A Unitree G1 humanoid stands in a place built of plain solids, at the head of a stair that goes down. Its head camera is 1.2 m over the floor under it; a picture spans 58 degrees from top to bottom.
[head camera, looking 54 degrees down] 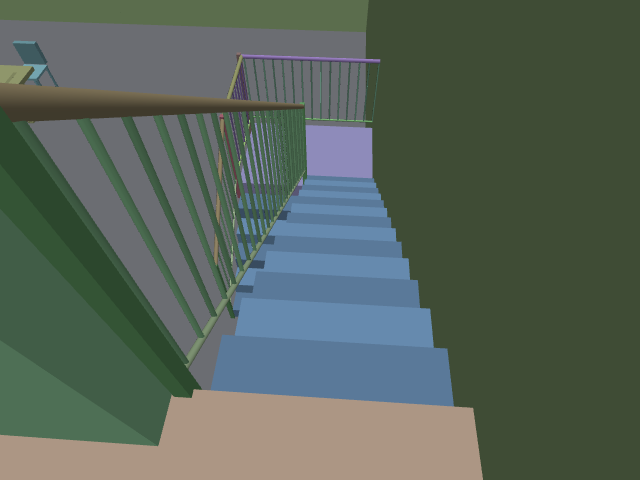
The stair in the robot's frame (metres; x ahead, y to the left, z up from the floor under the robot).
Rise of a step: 0.18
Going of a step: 0.24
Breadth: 0.76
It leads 4 degrees to the right of straight ahead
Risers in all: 14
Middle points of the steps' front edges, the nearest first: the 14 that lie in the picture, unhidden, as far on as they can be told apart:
0.34 -0.03 0.00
0.58 -0.04 -0.18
0.82 -0.06 -0.36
1.06 -0.08 -0.54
1.30 -0.09 -0.72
1.54 -0.11 -0.90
1.78 -0.12 -1.08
2.02 -0.14 -1.26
2.26 -0.15 -1.44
2.50 -0.17 -1.62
2.74 -0.18 -1.80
2.98 -0.20 -1.98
3.22 -0.22 -2.16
3.46 -0.23 -2.34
